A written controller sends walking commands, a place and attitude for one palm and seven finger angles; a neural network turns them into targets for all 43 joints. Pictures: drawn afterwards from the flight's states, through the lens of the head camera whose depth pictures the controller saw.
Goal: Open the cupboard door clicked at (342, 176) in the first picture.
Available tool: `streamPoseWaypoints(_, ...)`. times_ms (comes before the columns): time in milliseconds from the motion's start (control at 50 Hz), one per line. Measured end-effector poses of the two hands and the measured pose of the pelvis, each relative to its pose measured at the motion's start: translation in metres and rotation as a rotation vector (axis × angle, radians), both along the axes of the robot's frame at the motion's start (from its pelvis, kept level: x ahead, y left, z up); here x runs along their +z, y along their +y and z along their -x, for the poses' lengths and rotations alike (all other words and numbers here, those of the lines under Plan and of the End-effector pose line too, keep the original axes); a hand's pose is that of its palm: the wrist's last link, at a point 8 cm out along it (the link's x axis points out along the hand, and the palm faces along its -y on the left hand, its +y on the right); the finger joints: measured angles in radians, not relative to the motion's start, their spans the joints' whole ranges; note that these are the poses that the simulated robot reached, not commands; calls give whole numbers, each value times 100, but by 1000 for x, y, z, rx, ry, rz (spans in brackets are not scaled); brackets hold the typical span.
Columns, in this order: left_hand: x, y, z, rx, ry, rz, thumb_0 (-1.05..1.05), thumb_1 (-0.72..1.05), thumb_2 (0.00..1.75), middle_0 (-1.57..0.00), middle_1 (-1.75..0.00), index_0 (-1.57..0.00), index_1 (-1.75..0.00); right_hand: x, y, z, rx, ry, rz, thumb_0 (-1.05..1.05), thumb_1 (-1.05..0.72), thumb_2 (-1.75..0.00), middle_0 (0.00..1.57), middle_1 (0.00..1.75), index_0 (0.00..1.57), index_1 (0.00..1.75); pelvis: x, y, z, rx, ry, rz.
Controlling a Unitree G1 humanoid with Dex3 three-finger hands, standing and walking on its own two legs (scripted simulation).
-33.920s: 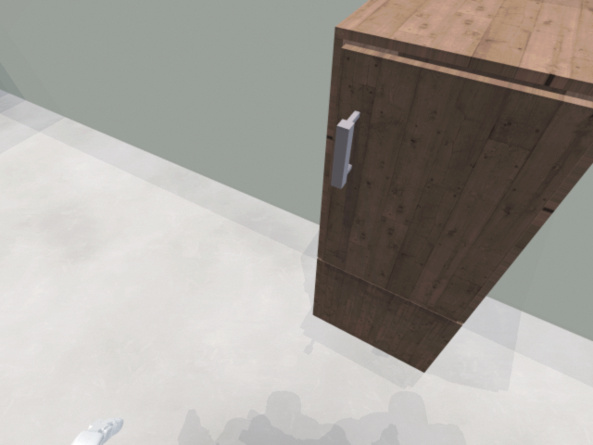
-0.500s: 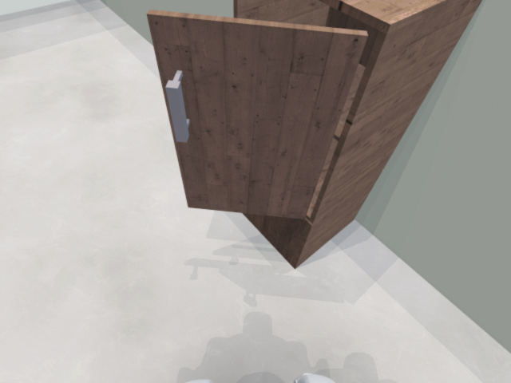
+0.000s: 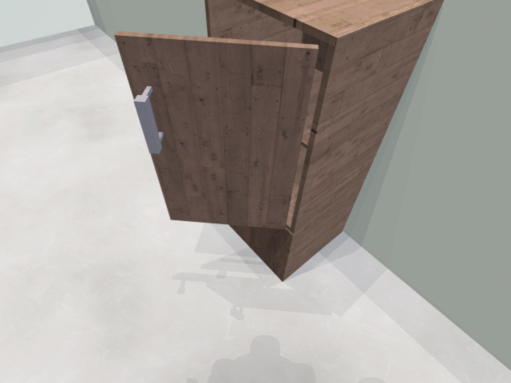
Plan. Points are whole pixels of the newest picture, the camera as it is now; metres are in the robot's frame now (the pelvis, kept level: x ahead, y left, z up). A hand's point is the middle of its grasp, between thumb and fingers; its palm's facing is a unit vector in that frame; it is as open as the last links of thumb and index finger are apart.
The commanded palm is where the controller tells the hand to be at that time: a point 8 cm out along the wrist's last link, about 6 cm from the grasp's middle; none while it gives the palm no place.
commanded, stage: come to a stop and stand still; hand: left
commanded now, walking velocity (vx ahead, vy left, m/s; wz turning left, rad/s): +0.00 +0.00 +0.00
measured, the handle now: (151, 120) +0.62 +0.26 +0.05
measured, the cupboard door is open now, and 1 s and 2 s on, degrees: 45 45 45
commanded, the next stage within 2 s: look again from close up in 0.28 s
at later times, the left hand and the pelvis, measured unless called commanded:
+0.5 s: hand out of the picture +0.01 +0.17 -0.17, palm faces +0.02 -0.98 -0.20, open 7.4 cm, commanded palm none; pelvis +0.01 -0.01 +0.00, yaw +0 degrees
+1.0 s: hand out of the picture +0.04 +0.24 -0.16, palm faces +0.00 -0.96 -0.28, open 7.4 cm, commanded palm none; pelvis -0.03 +0.02 +0.00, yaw +0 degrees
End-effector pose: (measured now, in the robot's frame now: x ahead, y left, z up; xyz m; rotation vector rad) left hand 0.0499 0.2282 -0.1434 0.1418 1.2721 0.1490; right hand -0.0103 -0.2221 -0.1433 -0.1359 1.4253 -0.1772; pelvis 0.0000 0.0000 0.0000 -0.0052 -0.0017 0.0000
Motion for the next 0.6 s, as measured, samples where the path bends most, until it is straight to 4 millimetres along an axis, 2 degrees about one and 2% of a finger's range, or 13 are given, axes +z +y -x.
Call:
streamPoseWaypoints(200,5,-9,44,26,114,-7,0,92,90,-20,-30,-20,-30,-2,-3,-8,5,-14,-23,1,-91,-90,20,30,20,30,4,-8,-3,-4,-7,-6)
streamPoseWaypoints(340,2,-22,57,39,154,17,0,91,90,-20,-30,-20,-30,0,-8,-13,12,-13,-15,1,-91,-90,20,30,20,30,5,-11,-8,-6,-9,-6)
streamPoseWaypoints(440,1,-23,54,10,136,19,0,91,90,-20,-30,-20,-30,1,-13,-21,26,-44,-7,1,-91,-90,20,30,20,30,2,-11,-8,0,-2,-4)
streamPoseWaypoints(600,8,15,22,-1,2,-73,0,91,90,-21,-30,-20,-30,3,-31,-57,41,-192,59,1,-90,-90,20,30,20,30,-4,-2,-6,3,-21,-5)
